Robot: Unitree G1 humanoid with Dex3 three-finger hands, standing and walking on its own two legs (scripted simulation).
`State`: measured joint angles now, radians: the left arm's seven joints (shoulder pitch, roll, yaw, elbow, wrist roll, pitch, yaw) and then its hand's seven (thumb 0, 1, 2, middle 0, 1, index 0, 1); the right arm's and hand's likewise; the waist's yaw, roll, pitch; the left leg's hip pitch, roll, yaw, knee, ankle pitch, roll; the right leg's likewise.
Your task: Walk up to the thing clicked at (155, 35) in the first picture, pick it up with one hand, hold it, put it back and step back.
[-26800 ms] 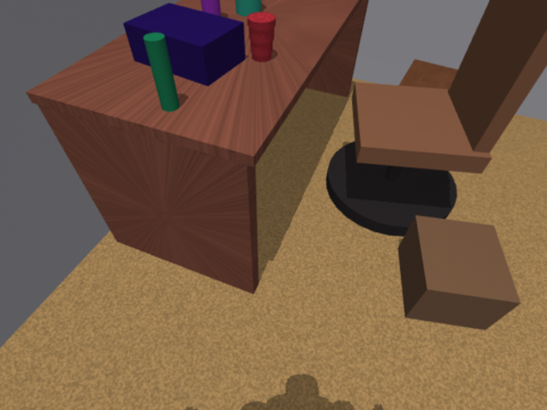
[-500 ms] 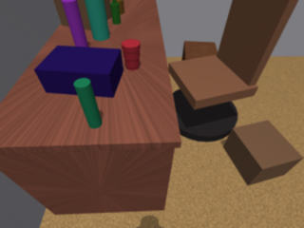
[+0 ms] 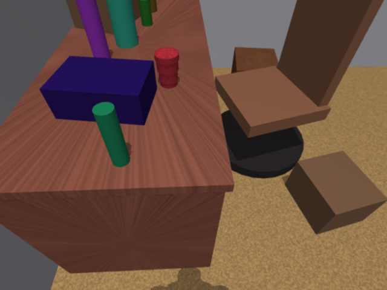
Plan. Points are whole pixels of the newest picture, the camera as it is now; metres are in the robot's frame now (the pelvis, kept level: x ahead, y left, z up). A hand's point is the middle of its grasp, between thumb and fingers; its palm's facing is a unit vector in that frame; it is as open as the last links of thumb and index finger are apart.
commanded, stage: home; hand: left
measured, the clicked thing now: (113, 137) +0.47 +0.21 +0.04
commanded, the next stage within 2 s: stand in 0.50 s
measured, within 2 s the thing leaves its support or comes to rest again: neither
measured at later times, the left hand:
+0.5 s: hand out of the picture +0.09 +0.25 -0.15, palm faces -0.02 -0.94 -0.35, open 17.6 cm
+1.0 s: hand out of the picture +0.08 +0.25 -0.15, palm faces -0.02 -0.93 -0.36, open 10.7 cm
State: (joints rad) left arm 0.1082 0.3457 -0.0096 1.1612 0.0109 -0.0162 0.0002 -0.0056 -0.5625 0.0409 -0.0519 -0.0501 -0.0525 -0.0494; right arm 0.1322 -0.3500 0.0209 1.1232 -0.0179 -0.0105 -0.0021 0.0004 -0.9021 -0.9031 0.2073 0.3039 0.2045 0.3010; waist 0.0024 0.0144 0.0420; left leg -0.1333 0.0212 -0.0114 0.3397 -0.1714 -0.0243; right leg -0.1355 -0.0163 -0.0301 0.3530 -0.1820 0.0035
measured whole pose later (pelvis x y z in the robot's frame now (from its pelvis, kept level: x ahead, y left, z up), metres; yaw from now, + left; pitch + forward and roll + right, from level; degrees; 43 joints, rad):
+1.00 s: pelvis +0.01 +0.00 +0.00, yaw +0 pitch -2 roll +0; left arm 0.11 0.35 0.00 1.15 0.01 -0.01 0.00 0.00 0.34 0.76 -0.19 -0.29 -0.19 -0.29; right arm 0.13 -0.35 0.01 1.13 -0.02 -0.01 0.00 0.00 -0.90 -0.90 0.21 0.30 0.20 0.30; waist 0.00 0.01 0.04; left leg -0.10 0.03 -0.01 0.31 -0.17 -0.03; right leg -0.10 -0.01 -0.03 0.32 -0.18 0.00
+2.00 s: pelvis +0.02 +0.00 +0.00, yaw +0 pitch -2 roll +0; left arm 0.12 0.35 0.00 1.14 0.01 -0.01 0.00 0.00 0.90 0.90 -0.20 -0.30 -0.20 -0.30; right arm 0.12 -0.35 0.01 1.12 -0.01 -0.01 0.00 0.00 -0.90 -0.90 0.21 0.30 0.20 0.30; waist 0.00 0.01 0.05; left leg -0.09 0.03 -0.01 0.30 -0.18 -0.03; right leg -0.09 -0.01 -0.03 0.31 -0.19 0.00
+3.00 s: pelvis +0.02 +0.00 +0.00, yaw +0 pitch -2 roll +0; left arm 0.12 0.35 0.01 1.13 0.01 -0.01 0.00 0.00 0.90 0.90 -0.20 -0.30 -0.20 -0.30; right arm 0.12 -0.35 0.01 1.12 -0.01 -0.01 0.00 0.00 -0.90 -0.90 0.21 0.30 0.20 0.30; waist 0.00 0.00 0.05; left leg -0.08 0.02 0.00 0.30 -0.18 -0.02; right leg -0.09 -0.02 -0.02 0.31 -0.19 0.01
